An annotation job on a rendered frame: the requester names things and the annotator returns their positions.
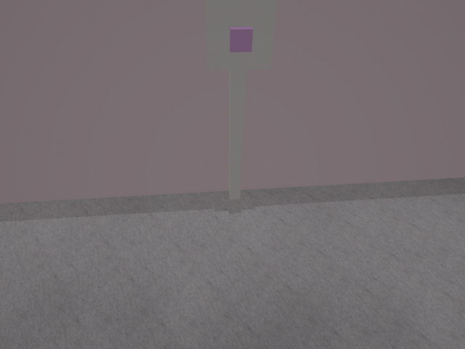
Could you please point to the button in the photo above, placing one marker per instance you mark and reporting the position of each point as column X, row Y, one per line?
column 241, row 38

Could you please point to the panel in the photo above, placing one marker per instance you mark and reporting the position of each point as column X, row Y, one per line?
column 220, row 16

